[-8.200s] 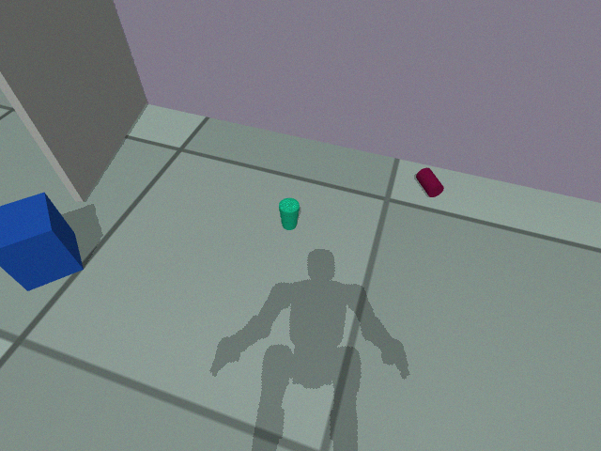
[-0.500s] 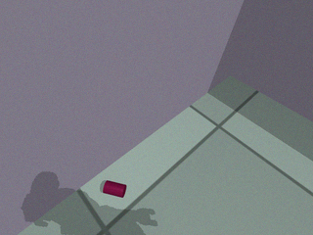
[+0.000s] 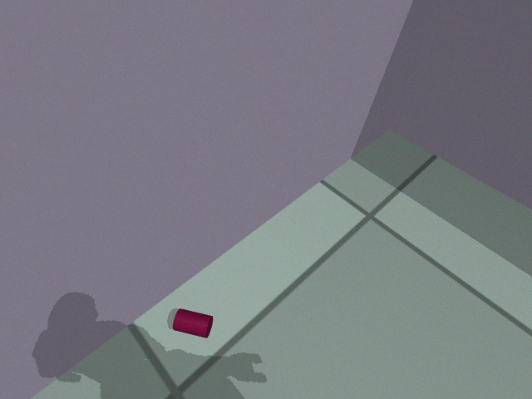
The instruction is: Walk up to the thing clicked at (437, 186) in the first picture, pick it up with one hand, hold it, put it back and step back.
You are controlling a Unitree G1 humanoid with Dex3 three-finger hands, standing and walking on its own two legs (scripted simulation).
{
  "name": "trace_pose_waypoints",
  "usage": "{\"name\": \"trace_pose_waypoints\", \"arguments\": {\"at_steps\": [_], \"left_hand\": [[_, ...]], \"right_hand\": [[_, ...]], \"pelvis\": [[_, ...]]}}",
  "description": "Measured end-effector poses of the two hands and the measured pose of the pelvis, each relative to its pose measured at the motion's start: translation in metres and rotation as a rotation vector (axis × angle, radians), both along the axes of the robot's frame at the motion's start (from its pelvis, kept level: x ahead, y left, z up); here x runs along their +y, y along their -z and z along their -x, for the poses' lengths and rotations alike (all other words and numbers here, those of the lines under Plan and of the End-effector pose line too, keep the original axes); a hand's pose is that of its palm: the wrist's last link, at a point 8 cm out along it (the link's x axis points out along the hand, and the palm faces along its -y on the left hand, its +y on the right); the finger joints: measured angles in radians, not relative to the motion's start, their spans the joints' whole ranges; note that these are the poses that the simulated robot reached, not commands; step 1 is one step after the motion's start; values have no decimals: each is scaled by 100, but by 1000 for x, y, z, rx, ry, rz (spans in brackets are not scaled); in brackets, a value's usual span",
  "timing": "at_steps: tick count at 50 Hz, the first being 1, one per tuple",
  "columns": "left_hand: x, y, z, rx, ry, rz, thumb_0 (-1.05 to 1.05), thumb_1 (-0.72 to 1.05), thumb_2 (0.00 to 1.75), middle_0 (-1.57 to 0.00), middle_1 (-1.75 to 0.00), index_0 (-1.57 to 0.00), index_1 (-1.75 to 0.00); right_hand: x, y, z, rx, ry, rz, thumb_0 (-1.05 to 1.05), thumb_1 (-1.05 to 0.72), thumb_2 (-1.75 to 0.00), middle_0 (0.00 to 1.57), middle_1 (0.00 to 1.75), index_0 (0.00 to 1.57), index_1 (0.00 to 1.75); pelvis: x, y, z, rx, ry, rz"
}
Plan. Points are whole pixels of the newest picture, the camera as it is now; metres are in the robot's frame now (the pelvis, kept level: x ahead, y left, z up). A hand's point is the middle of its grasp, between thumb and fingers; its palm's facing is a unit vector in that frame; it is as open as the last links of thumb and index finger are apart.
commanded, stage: stand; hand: left
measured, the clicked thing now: (193, 323) +0.46 +0.26 -0.74
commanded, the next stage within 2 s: walk up in 0.30 s
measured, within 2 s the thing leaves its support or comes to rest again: neither
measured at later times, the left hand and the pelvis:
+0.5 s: hand out of the picture +0.05 +0.30 -0.16, palm faces +0.05 -0.92 -0.39, open 7.4 cm; pelvis +0.02 +0.03 -0.01, yaw +2 degrees
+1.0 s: hand out of the picture +0.13 +0.32 -0.17, palm faces +0.00 -0.92 -0.39, open 7.4 cm; pelvis +0.07 +0.05 -0.02, yaw +1 degrees
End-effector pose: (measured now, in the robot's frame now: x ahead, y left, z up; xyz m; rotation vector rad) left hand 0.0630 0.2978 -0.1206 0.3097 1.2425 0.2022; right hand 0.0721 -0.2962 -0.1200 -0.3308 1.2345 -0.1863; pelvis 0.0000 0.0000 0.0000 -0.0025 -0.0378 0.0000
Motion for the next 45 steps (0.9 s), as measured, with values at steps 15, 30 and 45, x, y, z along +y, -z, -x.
{"name": "trace_pose_waypoints", "arguments": {"at_steps": [15,30,45], "left_hand": [[3,0,5,15,-5,-5,0,91,90,-21,-30,-20,-30],[83,15,10,33,-79,-55,0,90,90,-21,-30,-21,-30],[83,14,-47,62,-42,-33,0,91,90,-20,-30,-20,-30]], "right_hand": [[3,1,0,1,0,-7,0,-90,-90,20,30,20,30],[36,2,-31,20,-39,52,0,-91,-90,20,30,20,30],[71,4,-94,-93,-34,12,0,-90,-90,21,30,21,30]], "pelvis": [[1,0,0,0,1,0],[58,19,-33,-22,-43,7],[65,15,-66,-16,-14,-13]]}}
